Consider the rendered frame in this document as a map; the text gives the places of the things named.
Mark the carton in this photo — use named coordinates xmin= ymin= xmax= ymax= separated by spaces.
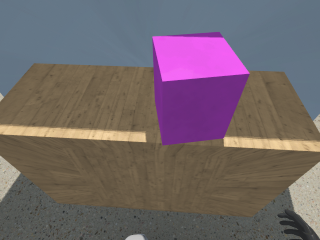
xmin=152 ymin=32 xmax=250 ymax=146

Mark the robot right hand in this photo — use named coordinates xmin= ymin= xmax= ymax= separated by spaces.
xmin=277 ymin=209 xmax=320 ymax=240

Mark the pedestal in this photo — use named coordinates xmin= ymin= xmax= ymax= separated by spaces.
xmin=0 ymin=63 xmax=320 ymax=217

